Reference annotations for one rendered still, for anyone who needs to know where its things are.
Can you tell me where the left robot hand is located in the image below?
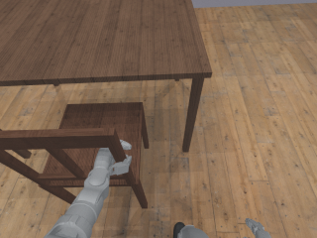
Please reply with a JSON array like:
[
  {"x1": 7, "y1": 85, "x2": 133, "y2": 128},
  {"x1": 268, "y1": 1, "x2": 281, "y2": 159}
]
[{"x1": 93, "y1": 140, "x2": 132, "y2": 176}]

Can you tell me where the table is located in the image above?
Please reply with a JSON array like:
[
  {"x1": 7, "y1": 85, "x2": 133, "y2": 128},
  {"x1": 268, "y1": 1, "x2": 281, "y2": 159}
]
[{"x1": 0, "y1": 0, "x2": 213, "y2": 159}]

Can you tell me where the right robot shin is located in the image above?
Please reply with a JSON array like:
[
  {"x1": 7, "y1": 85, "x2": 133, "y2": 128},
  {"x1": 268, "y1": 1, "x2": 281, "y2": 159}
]
[{"x1": 180, "y1": 225, "x2": 195, "y2": 231}]

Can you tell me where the chair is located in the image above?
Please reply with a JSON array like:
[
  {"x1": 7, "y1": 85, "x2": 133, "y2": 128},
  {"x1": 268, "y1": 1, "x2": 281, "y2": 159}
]
[{"x1": 0, "y1": 102, "x2": 150, "y2": 209}]

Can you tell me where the right robot hand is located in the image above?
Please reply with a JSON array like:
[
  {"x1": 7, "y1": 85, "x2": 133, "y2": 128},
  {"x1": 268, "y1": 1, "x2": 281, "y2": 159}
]
[{"x1": 244, "y1": 218, "x2": 271, "y2": 238}]

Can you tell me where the left robot forearm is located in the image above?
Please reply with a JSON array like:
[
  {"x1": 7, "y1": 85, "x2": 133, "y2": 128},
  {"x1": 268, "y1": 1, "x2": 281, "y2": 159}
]
[{"x1": 44, "y1": 168, "x2": 110, "y2": 238}]

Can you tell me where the robot right foot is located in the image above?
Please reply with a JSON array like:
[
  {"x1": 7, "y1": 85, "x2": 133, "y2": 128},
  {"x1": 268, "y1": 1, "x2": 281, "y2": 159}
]
[{"x1": 173, "y1": 222, "x2": 185, "y2": 238}]

